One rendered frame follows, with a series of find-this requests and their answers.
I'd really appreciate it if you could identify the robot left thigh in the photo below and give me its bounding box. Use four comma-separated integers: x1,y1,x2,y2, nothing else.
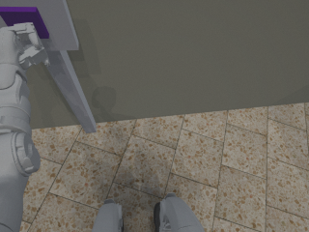
92,203,123,232

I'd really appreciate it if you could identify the left robot hand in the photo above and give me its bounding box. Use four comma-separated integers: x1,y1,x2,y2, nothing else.
0,22,51,74

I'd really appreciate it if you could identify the button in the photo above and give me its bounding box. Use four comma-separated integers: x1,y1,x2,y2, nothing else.
0,7,49,39

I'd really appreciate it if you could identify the robot left forearm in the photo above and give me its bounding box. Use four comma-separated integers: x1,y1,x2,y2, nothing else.
0,64,32,138

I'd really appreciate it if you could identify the right robot shin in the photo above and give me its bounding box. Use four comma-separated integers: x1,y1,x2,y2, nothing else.
159,192,176,232

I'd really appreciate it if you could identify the robot left upper arm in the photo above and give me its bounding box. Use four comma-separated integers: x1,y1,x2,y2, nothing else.
0,131,41,232

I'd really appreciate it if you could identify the panel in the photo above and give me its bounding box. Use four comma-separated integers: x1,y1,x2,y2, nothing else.
0,0,97,133

